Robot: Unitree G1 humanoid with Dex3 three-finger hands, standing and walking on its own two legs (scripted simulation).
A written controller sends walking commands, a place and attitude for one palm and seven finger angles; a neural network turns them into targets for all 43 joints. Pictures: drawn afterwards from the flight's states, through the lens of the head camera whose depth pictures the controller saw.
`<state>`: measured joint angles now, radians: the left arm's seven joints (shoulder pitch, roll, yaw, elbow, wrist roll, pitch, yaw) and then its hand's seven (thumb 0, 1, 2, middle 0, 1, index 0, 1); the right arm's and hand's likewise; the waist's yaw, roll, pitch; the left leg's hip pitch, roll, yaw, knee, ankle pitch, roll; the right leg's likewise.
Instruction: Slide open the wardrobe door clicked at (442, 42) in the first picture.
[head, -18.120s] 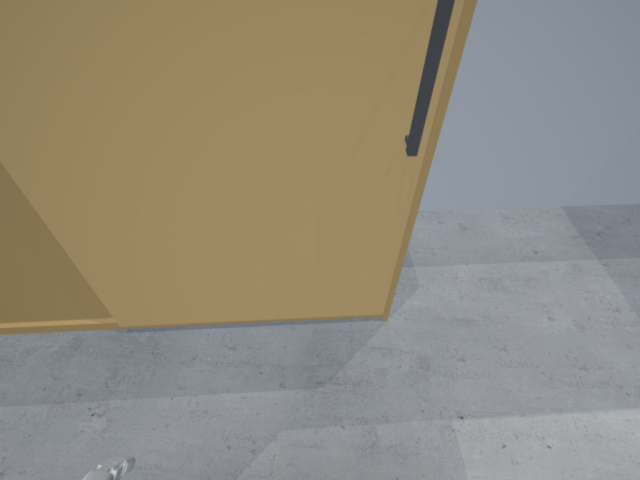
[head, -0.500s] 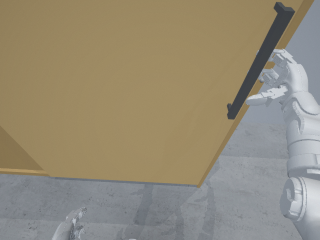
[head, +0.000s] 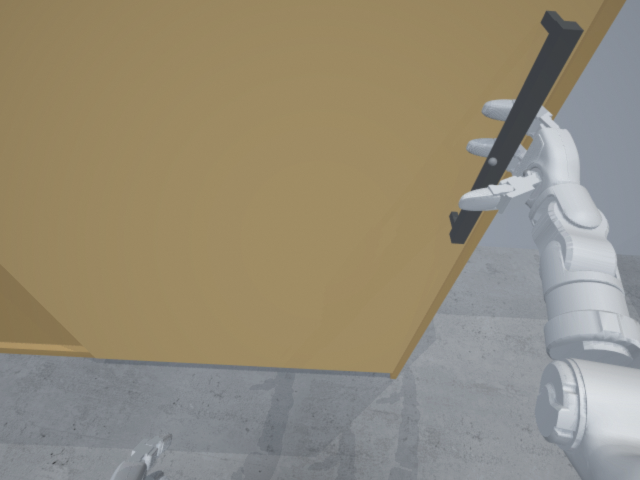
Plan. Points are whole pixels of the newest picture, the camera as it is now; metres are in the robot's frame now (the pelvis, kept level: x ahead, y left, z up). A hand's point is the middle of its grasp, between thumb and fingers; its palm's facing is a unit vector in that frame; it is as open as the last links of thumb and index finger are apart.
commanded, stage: slide the fingers in behind the handle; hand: right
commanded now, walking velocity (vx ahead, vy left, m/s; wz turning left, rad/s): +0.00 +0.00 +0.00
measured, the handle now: (494, 150) +0.51 -0.16 +0.17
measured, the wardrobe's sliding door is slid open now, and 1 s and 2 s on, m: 0.00 0.00 0.00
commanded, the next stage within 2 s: grip the handle and tug to test in 0.58 s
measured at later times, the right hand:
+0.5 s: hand (491, 161) +0.46 -0.14 +0.19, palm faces -0.06 +1.00 -0.01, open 14.0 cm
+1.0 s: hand (491, 160) +0.46 -0.14 +0.19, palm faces -0.05 +1.00 -0.02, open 11.7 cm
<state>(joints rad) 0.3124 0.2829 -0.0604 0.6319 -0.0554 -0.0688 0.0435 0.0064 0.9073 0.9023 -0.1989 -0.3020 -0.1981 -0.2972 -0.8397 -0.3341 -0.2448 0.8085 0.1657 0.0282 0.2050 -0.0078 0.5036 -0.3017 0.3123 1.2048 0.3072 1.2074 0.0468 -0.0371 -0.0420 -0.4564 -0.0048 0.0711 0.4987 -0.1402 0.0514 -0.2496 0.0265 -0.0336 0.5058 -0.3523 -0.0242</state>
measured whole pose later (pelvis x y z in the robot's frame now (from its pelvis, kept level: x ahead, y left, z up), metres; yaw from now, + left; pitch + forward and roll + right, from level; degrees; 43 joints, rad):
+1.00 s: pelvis +0.00 +0.00 +0.00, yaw +0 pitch +5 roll -1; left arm 0.31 0.28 -0.06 0.63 -0.05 -0.09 0.04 0.01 0.91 0.90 -0.20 -0.30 -0.20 -0.30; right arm -0.85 -0.34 -0.26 0.84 0.16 0.00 0.19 0.00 0.13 -0.46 0.34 1.25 0.30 1.26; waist 0.05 -0.04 -0.04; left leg -0.46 -0.01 0.06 0.49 -0.13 0.05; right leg -0.25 0.03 -0.04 0.50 -0.34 -0.02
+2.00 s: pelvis +0.01 -0.01 +0.00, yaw +1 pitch +5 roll +0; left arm 0.28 0.27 -0.05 0.61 -0.05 -0.05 0.03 0.01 0.91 0.90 -0.20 -0.30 -0.20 -0.30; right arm -0.71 -0.29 -0.25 0.61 0.17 0.09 0.15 0.01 -0.77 -0.80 0.35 1.39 0.31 1.40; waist 0.03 -0.05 -0.06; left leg -0.41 -0.02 0.05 0.47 -0.14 0.04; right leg -0.19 0.02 -0.05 0.45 -0.35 -0.03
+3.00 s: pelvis +0.02 -0.02 +0.00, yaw -3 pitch +5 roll +0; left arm 0.30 0.24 -0.05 0.71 -0.01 -0.09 0.00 0.01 0.91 0.90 -0.20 -0.30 -0.20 -0.30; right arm -0.80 -0.15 -0.05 0.61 0.15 0.14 0.01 0.01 -0.79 -0.81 0.31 1.37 0.24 1.40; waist -0.02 -0.05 -0.06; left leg -0.41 0.04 0.11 0.53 -0.20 0.02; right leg -0.21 0.06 0.03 0.50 -0.37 -0.04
